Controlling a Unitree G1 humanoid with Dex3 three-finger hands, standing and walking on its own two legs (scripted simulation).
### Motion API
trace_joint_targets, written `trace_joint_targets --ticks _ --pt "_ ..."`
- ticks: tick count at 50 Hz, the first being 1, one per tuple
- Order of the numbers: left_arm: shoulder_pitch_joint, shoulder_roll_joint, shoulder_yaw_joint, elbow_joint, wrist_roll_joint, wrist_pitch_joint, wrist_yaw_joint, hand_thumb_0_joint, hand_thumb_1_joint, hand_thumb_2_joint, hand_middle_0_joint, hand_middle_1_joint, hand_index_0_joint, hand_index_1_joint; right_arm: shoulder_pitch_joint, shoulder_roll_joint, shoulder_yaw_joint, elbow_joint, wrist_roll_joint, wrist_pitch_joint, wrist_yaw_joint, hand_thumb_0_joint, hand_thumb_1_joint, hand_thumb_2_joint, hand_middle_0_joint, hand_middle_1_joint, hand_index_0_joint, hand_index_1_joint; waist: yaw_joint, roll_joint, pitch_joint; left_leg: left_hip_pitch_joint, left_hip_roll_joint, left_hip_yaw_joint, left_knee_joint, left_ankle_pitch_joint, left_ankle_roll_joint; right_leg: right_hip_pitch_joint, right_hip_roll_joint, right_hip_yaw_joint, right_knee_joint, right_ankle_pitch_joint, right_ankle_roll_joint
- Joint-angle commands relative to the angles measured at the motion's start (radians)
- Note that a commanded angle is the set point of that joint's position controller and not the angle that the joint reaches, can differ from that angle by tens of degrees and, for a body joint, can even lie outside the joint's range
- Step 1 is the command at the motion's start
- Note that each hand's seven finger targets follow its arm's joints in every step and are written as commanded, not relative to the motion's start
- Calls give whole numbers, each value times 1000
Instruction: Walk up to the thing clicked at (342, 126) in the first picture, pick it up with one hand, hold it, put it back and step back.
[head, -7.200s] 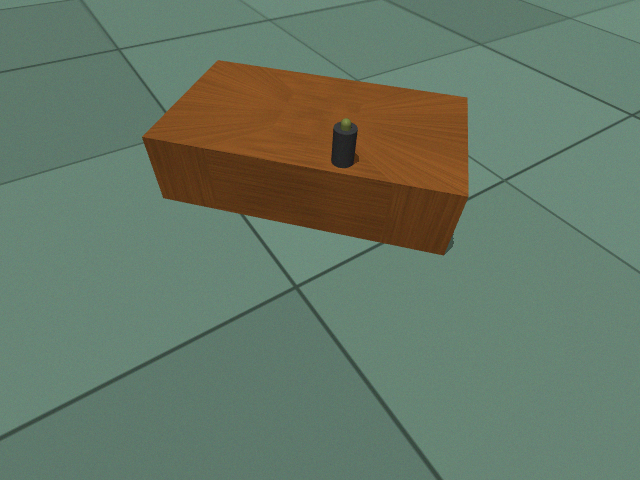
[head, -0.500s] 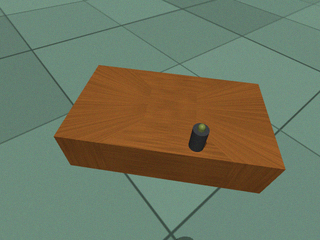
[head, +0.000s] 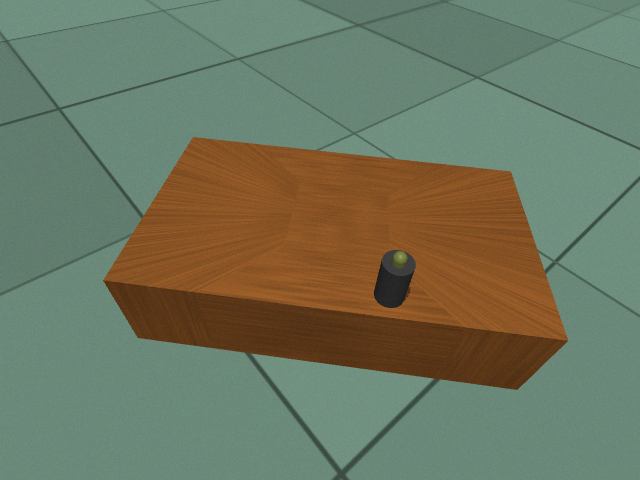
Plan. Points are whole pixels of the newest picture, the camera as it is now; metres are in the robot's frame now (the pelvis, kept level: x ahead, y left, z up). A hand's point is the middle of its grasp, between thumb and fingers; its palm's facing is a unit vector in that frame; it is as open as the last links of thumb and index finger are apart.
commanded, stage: walk up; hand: right
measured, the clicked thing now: (394, 275) +0.70 -0.23 -0.36
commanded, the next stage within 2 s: none
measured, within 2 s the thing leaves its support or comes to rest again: neither
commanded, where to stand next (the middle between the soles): +0.35 +0.04 m, yaw -7 degrees
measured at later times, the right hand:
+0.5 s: hand (494, 451) +0.22 -0.27 -0.16, palm faces -0.02 +0.94 -0.34, open 7.4 cm
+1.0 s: hand (465, 406) +0.30 -0.25 -0.19, palm faces +0.12 +0.95 -0.30, open 7.4 cm
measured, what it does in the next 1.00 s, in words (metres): walks ahead: left foot, then right foot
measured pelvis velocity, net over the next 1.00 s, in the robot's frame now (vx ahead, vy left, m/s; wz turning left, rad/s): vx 0.27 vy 0.01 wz -0.14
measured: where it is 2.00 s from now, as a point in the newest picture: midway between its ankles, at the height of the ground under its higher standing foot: (291, 473)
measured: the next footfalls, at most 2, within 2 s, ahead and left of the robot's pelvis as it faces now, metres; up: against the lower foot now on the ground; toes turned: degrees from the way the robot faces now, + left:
left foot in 0.50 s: +0.31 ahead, +0.12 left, +0.00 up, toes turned -2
right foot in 0.92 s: +0.37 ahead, -0.11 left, +0.00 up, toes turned -8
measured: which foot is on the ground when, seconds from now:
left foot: down 0.00-0.16, up 0.18-0.48, down 0.50-0.94, up 0.96-1.00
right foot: down 0.00-0.54, up 0.56-0.90, down 0.92-1.00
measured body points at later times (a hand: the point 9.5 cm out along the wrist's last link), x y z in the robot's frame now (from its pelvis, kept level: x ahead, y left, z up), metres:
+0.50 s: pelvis +0.13 +0.00 -0.02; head +0.17 +0.00 +0.42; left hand +0.13 +0.33 -0.14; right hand +0.22 -0.32 -0.14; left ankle +0.26 +0.12 -0.74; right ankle -0.01 -0.13 -0.74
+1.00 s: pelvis +0.27 +0.01 -0.03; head +0.29 -0.02 +0.42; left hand +0.38 +0.33 -0.11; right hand +0.29 -0.30 -0.16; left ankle +0.27 +0.12 -0.73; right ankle +0.34 -0.11 -0.75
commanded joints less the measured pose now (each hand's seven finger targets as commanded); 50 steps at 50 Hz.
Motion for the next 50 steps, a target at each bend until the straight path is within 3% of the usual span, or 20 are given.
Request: trace_joint_targets --ticks 1,3,6,8,9,10,13,16,21,25,26,27,28,34,40,44,45,47,49,50 --pt "-27 211 68 -99 10 -25 -8 0 900 900 -200 -300 -200 -300 34 -325 -97 -95 -8 -16 4 0 -900 -900 200 300 200 300 -45 200 69 27 257 -310 -254 -542 169 -308 45 -64 266 -168 -40" --pt "10 212 72 -119 8 -35 -9 0 900 900 -200 -300 -200 -300 7 -349 -113 -126 -15 -24 5 0 -900 -900 200 300 200 300 -25 162 86 58 330 -345 -239 -354 240 -339 -24 -4 241 -171 -47" --pt "181 214 86 -82 2 -61 -12 0 900 900 -200 -300 -200 -300 -78 -286 -98 -192 -11 -12 19 0 -900 -900 200 300 200 300 63 128 -22 -119 164 -118 -50 -328 144 35 11 -13 -45 -51 -63" --pt "356 360 141 -48 15 -73 14 0 900 900 -200 -300 -200 -300 -161 -163 -59 -257 -14 1 24 0 -900 -900 200 300 200 300 155 -217 41 -564 -50 17 501 -304 19 286 -230 486 -261 -119 -87" --pt "279 369 137 -84 15 -71 22 0 900 900 -200 -300 -200 -300 -160 -208 -72 -257 -7 7 16 0 -900 -900 200 300 200 300 123 -50 66 -541 -30 -119 531 -225 5 162 -327 597 -301 -197 -135" --pt "199 390 139 -122 12 -71 22 0 900 900 -200 -300 -200 -300 -102 -237 -82 -251 -6 5 15 0 -900 -900 200 300 200 300 80 -36 110 -509 28 -139 536 -199 11 92 -347 580 -296 -226 -185" --pt "121 283 114 -161 -12 -85 26 0 900 900 -200 -300 -200 -300 20 -240 -78 -203 4 0 29 0 -900 -900 200 300 200 300 -3 -103 71 -488 42 -134 550 -79 15 221 -180 239 -177 376 -134" --pt "197 275 109 -178 -16 -84 32 0 900 900 -200 -300 -200 -300 -22 -215 -74 -250 -3 5 39 0 -900 -900 200 300 200 300 41 -105 59 -407 41 -90 440 -72 2 173 -169 129 -107 624 -176" --pt "200 311 111 -225 -14 -80 36 0 900 900 -200 -300 -200 -300 -77 -215 -88 -317 -8 -2 58 0 -900 -900 200 300 200 300 55 -108 50 -265 54 -58 234 59 24 79 -167 88 -51 551 -170" --pt "165 303 101 -262 -16 -80 36 0 900 900 -200 -300 -200 -300 181 -270 -135 -264 -12 -12 53 0 -900 -900 200 300 200 300 -96 29 -72 193 1 -5 147 111 83 -154 -114 26 293 542 -133" --pt "221 243 81 -267 -22 -82 36 0 900 900 -200 -300 -200 -300 306 -324 -157 -246 -21 -19 43 0 -900 -900 200 300 200 300 -152 174 -136 359 54 -103 90 20 135 -292 -33 -10 571 431 -91" --pt "302 164 66 -266 -34 -81 36 0 900 900 -200 -300 -200 -300 344 -370 -169 -264 -26 -25 32 0 -900 -900 200 300 200 300 -128 387 -190 451 283 -493 1 -39 206 -482 138 -17 800 -147 -48" --pt "300 260 87 -255 -31 -73 47 0 900 900 -200 -300 -200 -300 279 -388 -166 -287 20 -23 29 0 -900 -900 200 300 200 300 -107 259 -216 360 373 -698 -140 -208 284 -469 124 79 882 -257 -84" --pt "324 248 86 -209 -29 -60 15 0 900 900 -200 -300 -200 -300 98 -255 -108 -359 22 -39 20 0 -900 -900 200 300 200 300 8 147 47 -97 197 -211 -186 -68 193 -333 9 56 701 -16 -48" --pt "245 213 84 -245 -9 -75 27 0 900 900 -200 -300 -200 -300 123 -264 -103 -400 -7 -29 28 0 -900 -900 200 300 200 300 -12 178 54 -110 221 -137 -103 88 255 -277 -13 -40 317 38 -7" --pt "276 207 98 -219 4 -77 52 0 900 900 -200 -300 -200 -300 79 -215 -76 -413 12 -4 16 0 -900 -900 200 300 200 300 48 68 -39 -225 177 -91 106 107 155 -26 36 -42 179 257 -36" --pt "264 235 102 -230 6 -78 57 0 900 900 -200 -300 -200 -300 71 -187 -64 -416 20 1 11 0 -900 -900 200 300 200 300 57 33 -51 -236 129 -48 173 30 111 -3 8 -8 138 261 -62" --pt "199 318 109 -272 9 -86 64 0 900 900 -200 -300 -200 -300 165 -130 -43 -388 23 23 1 0 -900 -900 200 300 200 300 23 -190 -51 -284 -36 -17 456 -338 18 -90 -322 500 -106 154 -197" --pt "133 340 107 -281 3 -73 68 0 900 900 -200 -300 -200 -300 198 -238 -75 -351 12 48 -10 0 -900 -900 200 300 200 300 15 -111 6 -253 0 -119 593 -386 27 -211 -342 549 -100 -13 -297" --pt "133 313 100 -272 -2 -72 68 0 900 900 -200 -300 -200 -300 181 -243 -75 -331 14 51 -13 0 -900 -900 200 300 200 300 16 -96 14 -275 9 -160 595 -346 26 -201 -295 487 -99 -5 -260"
